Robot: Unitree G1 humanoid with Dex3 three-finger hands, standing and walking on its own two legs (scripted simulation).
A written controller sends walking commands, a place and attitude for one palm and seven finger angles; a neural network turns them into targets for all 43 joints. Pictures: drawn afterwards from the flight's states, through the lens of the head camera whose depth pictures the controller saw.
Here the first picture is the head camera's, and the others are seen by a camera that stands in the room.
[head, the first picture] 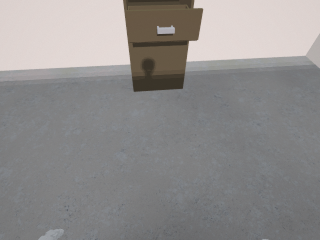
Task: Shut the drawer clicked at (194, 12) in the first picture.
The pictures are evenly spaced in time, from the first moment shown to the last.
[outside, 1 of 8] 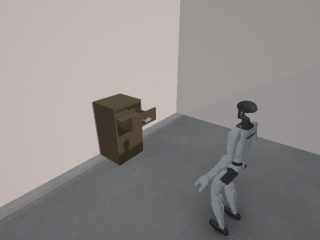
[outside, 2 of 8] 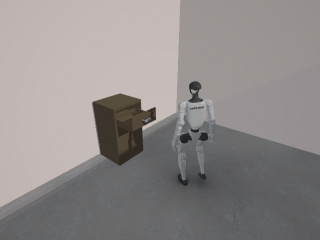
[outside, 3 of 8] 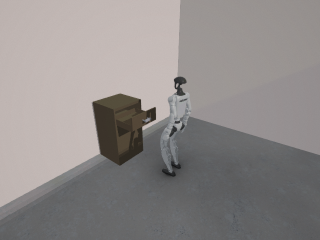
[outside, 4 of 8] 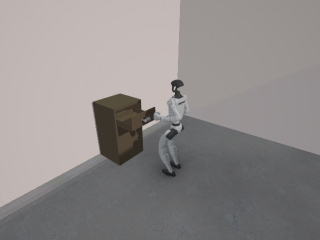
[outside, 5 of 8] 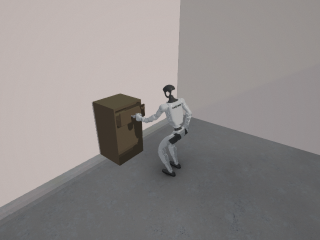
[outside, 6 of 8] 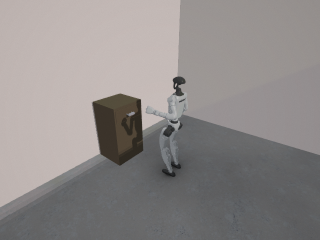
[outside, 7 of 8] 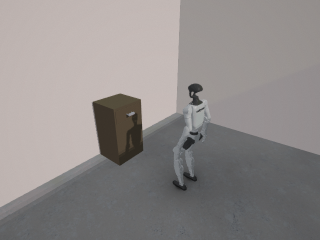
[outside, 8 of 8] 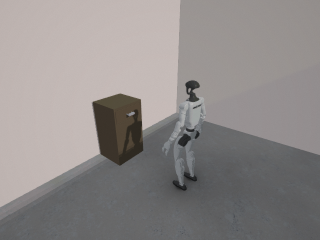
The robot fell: no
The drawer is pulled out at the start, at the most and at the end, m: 0.30 0.30 0.00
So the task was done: yes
